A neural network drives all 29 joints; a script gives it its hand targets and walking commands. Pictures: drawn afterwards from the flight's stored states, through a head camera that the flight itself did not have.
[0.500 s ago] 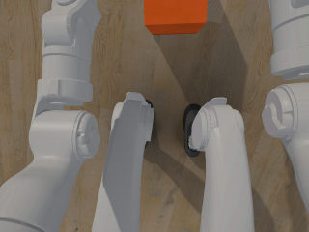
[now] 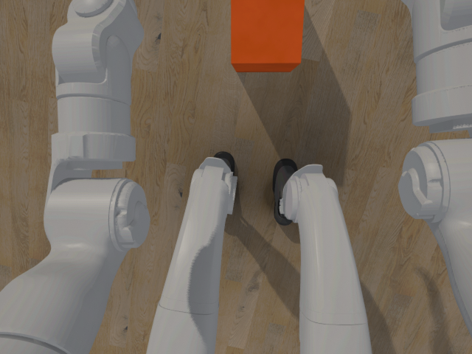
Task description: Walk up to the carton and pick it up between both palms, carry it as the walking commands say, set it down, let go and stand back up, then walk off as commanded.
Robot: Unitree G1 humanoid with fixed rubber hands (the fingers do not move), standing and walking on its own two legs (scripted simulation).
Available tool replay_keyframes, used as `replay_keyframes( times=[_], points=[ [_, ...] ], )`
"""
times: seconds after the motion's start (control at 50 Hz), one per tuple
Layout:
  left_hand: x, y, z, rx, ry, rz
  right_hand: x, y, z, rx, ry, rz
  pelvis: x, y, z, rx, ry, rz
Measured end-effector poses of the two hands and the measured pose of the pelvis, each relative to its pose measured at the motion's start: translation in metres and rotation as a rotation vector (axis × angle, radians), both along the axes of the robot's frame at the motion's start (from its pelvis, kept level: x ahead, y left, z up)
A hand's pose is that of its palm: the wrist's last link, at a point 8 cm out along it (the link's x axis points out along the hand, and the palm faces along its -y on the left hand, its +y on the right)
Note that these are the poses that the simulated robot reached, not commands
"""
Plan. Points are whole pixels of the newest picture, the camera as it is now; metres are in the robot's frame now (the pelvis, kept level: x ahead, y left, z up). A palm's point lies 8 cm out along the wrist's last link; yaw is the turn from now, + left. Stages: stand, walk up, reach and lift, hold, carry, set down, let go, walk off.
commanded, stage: set down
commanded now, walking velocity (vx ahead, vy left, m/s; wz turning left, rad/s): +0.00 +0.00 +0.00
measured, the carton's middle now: (265, 18) +0.60 +0.01 -0.51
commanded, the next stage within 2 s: let go in 0.18 s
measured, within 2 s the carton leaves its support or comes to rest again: neither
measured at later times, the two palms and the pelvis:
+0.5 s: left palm (74, 79) +0.42 +0.21 -0.05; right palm out of the picture +0.48 -0.17 -0.06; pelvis +0.01 -0.01 +0.07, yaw +1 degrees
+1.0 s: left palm out of the picture +0.29 +0.23 +0.08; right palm out of the picture +0.33 -0.22 +0.06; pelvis +0.08 -0.01 +0.14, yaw +2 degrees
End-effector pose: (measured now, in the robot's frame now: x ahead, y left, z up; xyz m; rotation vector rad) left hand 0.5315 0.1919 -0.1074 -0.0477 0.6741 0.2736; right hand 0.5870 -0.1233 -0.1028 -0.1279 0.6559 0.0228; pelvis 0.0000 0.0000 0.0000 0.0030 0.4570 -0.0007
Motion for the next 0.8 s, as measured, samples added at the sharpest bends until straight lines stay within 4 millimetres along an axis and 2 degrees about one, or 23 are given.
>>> replay_keyframes(
  times=[0.1, 0.22, 0.28, 0.36, 0.44, 0.58, 0.68, 0.8],
  points=[
    [-0.002, 0.000, 0.023, 0.013, -0.012, -0.010, 0.001, -0.002, 0.025, -0.021, -0.026, 0.007, -0.002, -0.001, 0.020, -0.001, -0.003, 0.005],
    [-0.004, -0.006, 0.031, 0.032, -0.020, -0.036, -0.003, -0.007, 0.025, -0.033, -0.007, 0.013, -0.003, -0.003, 0.033, 0.001, 0.006, 0.009],
    [-0.014, -0.006, 0.028, 0.046, 0.013, -0.064, -0.013, -0.014, 0.021, -0.060, 0.024, 0.007, 0.000, -0.004, 0.038, 0.003, -0.006, 0.010],
    [-0.049, 0.003, 0.027, 0.069, 0.086, -0.098, -0.043, -0.029, 0.025, -0.103, 0.042, -0.020, 0.006, -0.006, 0.050, 0.006, -0.042, 0.011],
    [-0.087, 0.013, 0.039, 0.096, 0.144, -0.148, -0.081, -0.043, 0.034, -0.125, 0.082, -0.037, 0.011, -0.006, 0.064, 0.010, -0.091, 0.012],
    [-0.141, 0.022, 0.074, 0.095, 0.201, -0.207, -0.141, -0.059, 0.062, -0.136, 0.139, -0.043, 0.018, -0.008, 0.089, 0.013, -0.198, 0.017],
    [-0.175, 0.026, 0.100, 0.099, 0.194, -0.227, -0.173, -0.064, 0.088, -0.114, 0.123, -0.050, 0.025, -0.009, 0.101, 0.014, -0.245, 0.021],
    [-0.213, 0.033, 0.142, 0.108, 0.177, -0.206, -0.210, -0.074, 0.126, -0.087, 0.108, -0.065, 0.045, -0.008, 0.114, 0.012, -0.218, 0.027]
  ],
)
